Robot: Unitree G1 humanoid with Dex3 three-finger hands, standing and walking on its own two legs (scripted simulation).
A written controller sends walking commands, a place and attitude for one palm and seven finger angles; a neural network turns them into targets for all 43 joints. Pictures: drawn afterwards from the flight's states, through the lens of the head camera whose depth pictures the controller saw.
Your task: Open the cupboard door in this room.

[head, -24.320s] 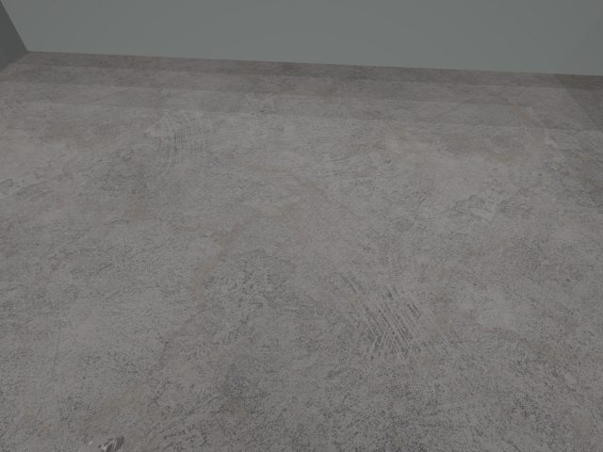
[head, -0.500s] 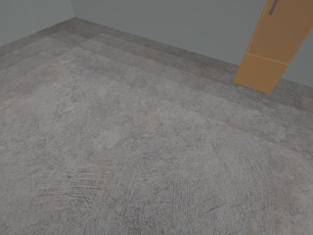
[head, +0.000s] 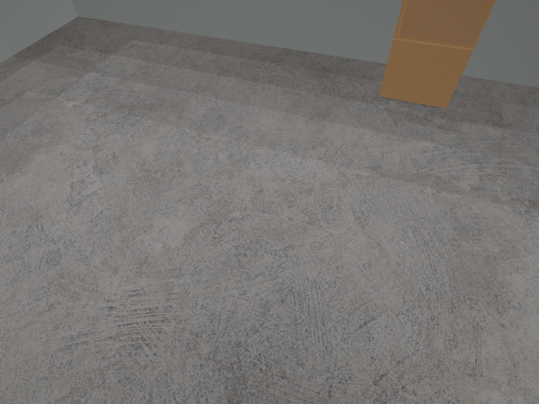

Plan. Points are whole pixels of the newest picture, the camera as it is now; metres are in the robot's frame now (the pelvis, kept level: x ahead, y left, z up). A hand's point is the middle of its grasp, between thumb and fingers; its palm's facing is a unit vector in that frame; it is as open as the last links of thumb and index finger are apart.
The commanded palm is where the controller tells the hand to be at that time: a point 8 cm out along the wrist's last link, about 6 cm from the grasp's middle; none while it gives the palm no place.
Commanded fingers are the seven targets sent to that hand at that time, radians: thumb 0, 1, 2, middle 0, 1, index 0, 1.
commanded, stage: turn or walk to find it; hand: left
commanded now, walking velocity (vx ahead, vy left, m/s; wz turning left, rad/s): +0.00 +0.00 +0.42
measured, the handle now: out of the picture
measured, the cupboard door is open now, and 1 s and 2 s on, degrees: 0 0 0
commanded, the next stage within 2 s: stand and wait in 0.10 s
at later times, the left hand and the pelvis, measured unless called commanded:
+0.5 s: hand out of the picture +0.02 +0.22 -0.17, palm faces +0.16 -0.96 -0.24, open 7.4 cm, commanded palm none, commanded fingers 0.00 0.90 0.90 -0.20 -0.30 -0.20 -0.30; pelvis -0.01 +0.01 +0.01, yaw +8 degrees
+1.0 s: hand out of the picture -0.03 +0.24 -0.16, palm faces +0.13 -0.95 -0.28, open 7.4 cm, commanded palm none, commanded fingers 0.00 0.90 0.90 -0.20 -0.30 -0.20 -0.30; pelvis -0.02 +0.02 +0.02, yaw +7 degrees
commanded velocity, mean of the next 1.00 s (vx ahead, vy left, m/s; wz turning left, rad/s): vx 0.00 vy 0.00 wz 0.12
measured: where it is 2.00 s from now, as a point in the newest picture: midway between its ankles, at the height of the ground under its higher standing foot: outside the picture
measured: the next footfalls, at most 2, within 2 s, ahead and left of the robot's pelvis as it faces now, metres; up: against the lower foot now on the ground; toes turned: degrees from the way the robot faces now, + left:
none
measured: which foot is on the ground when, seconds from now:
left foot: down 0.00-1.00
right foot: down 0.00-1.00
